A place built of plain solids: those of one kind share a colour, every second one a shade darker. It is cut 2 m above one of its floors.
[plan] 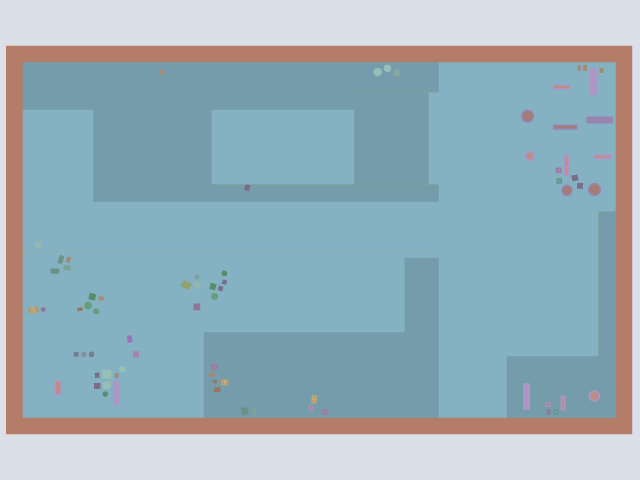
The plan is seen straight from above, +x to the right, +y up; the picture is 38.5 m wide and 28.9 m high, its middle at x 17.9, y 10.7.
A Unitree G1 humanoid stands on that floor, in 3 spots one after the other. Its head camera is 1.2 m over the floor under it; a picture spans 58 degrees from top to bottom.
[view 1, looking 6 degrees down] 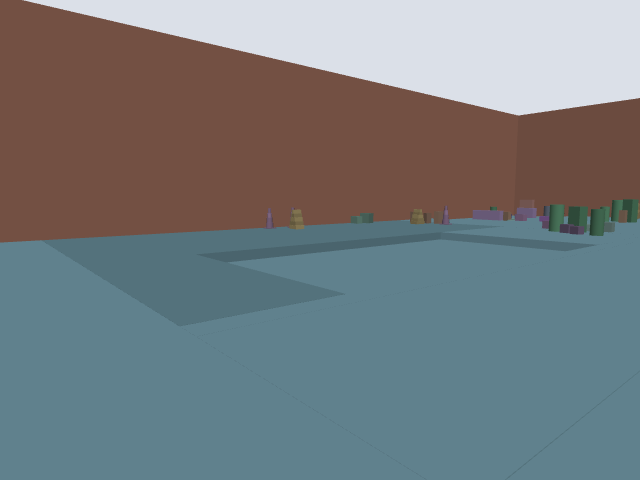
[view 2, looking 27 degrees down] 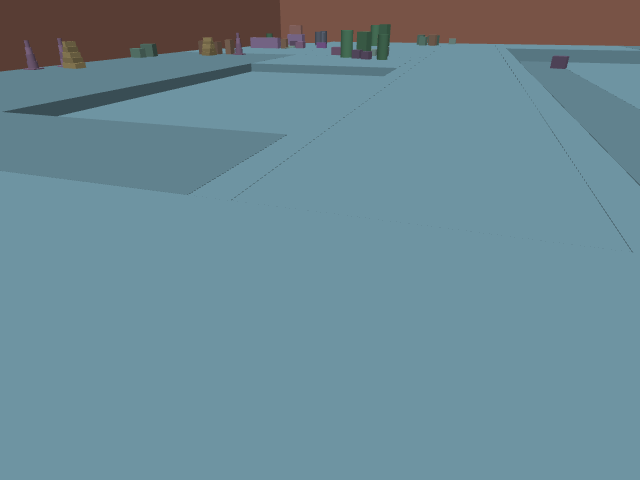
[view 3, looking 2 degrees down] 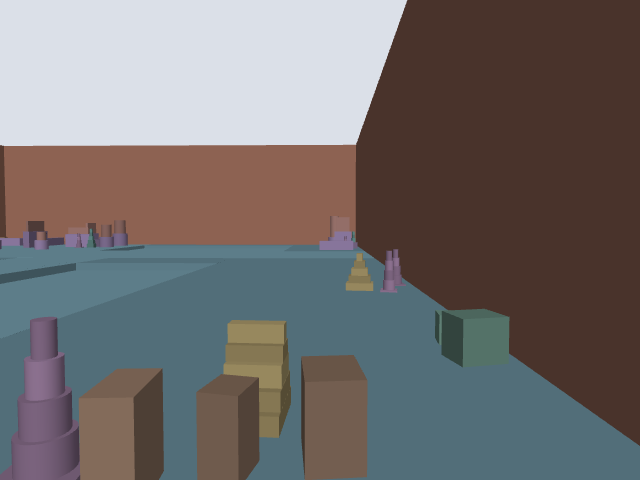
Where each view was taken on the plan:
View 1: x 26.48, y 13.44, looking -129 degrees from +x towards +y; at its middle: floor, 11.49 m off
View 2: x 27.70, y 11.56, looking -162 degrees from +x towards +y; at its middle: floor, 2.64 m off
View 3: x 9.51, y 1.70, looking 1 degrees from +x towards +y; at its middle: wall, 26.21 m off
